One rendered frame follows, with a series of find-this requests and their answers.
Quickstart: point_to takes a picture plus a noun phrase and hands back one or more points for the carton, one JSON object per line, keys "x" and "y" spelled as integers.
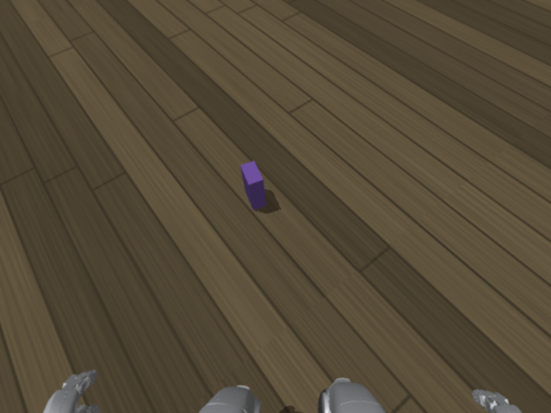
{"x": 254, "y": 186}

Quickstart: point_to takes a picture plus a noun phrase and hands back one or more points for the left robot hand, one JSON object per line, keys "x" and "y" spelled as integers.
{"x": 66, "y": 400}

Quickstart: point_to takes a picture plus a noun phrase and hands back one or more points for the right robot hand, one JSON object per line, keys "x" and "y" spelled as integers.
{"x": 494, "y": 402}

